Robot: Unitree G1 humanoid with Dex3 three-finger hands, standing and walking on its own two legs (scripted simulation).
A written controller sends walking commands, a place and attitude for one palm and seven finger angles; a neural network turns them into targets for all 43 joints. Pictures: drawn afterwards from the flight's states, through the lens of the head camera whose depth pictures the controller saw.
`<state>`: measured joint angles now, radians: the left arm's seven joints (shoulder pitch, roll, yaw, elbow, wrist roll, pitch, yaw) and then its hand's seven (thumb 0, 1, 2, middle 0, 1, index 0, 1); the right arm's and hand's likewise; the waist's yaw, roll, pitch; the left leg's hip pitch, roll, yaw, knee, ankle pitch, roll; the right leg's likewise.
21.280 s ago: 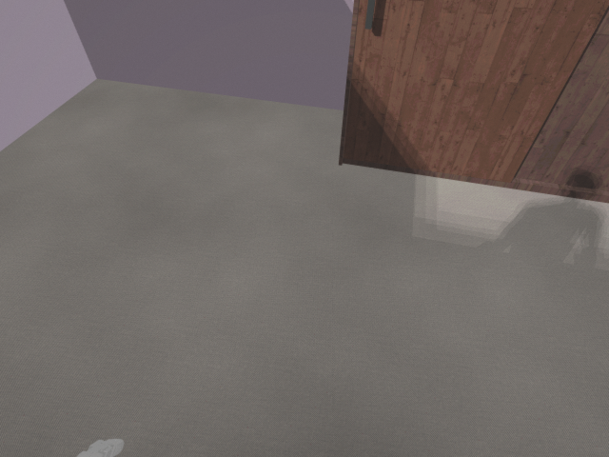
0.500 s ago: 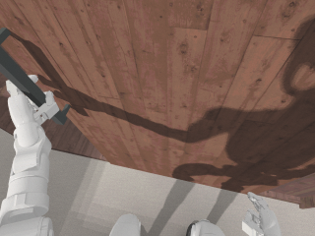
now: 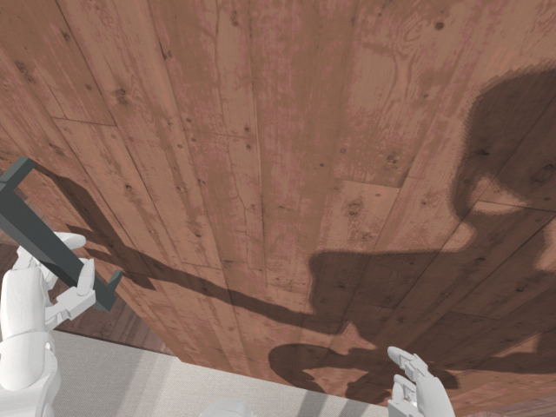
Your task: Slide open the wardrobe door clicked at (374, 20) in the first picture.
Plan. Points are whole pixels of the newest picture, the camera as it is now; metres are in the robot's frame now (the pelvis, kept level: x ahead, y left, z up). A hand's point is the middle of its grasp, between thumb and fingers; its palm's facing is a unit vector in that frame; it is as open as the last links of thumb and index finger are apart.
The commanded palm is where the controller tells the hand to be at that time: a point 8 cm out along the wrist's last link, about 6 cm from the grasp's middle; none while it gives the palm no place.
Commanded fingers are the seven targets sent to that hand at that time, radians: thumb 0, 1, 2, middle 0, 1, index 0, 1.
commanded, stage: stop walking and hold the door there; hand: left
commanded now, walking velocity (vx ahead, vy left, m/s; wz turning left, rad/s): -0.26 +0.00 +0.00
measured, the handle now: (71, 247) +0.28 +0.31 +0.08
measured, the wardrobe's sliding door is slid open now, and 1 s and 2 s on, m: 0.55 0.55 0.55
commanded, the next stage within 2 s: loosen the grip on the handle in 1.00 s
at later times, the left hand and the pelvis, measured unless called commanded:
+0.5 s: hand (81, 291) +0.23 +0.29 +0.06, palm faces +0.32 -0.93 -0.20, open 6.2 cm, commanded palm +0.19 +0.30 +0.05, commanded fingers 0.00 0.90 0.90 -0.45 -1.40 -0.45 -1.40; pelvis -0.06 +0.07 +0.00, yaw -7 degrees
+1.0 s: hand (80, 292) +0.23 +0.29 +0.07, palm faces +0.25 -0.95 -0.16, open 6.0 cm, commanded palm +0.20 +0.29 +0.05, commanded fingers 0.00 0.90 0.90 -0.45 -1.40 -0.45 -1.40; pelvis -0.09 +0.11 +0.00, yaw -9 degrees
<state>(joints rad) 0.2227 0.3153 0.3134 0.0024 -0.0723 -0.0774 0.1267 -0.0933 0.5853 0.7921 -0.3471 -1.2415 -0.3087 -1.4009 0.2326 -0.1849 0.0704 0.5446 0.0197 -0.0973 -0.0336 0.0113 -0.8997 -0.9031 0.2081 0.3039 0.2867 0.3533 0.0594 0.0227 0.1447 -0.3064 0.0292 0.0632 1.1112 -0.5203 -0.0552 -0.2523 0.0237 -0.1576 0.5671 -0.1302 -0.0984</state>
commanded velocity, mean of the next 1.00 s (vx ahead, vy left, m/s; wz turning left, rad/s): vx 0.05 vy -0.10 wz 0.00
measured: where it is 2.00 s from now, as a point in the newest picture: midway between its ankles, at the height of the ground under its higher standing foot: outside the picture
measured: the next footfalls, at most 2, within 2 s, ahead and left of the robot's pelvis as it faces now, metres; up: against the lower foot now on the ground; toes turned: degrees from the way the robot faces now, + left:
left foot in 0.20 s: +0.16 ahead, +0.19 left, +0.01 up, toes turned +3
right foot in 0.54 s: -0.08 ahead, -0.01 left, +0.00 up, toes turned -13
